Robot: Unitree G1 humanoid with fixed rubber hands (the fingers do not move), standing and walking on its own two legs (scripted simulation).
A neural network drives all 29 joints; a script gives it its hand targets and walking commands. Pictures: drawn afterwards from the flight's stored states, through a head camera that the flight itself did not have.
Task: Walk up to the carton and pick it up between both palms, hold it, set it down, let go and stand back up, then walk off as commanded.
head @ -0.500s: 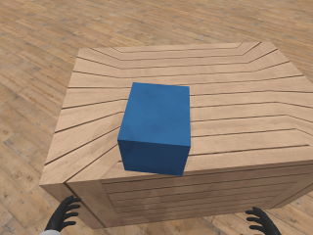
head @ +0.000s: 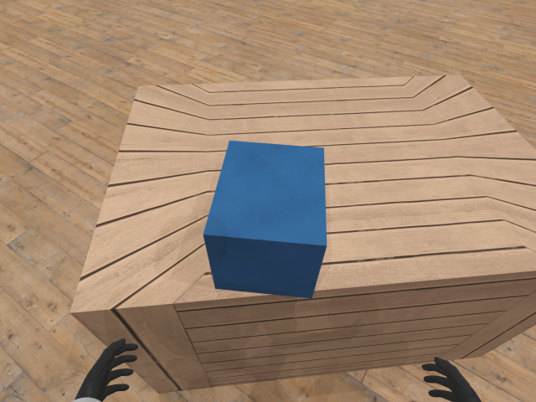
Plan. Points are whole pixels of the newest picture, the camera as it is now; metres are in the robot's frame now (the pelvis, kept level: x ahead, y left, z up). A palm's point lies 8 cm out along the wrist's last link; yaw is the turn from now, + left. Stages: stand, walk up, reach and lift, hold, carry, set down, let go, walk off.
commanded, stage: stand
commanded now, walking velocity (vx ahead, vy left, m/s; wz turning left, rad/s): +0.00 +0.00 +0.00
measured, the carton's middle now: (269, 217) +0.44 -0.01 -0.01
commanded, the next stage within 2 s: walk off in 0.74 s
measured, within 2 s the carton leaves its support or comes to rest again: neither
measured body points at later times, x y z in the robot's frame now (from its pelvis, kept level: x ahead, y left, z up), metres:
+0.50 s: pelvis -0.01 +0.00 +0.00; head -0.01 +0.01 +0.45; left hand +0.16 +0.26 -0.08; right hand +0.11 -0.30 -0.09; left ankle +0.01 +0.12 -0.74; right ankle -0.05 -0.10 -0.74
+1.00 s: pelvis -0.03 +0.01 +0.00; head -0.04 +0.02 +0.45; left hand +0.13 +0.27 -0.09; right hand +0.09 -0.29 -0.09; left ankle +0.01 +0.12 -0.74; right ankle -0.05 -0.10 -0.73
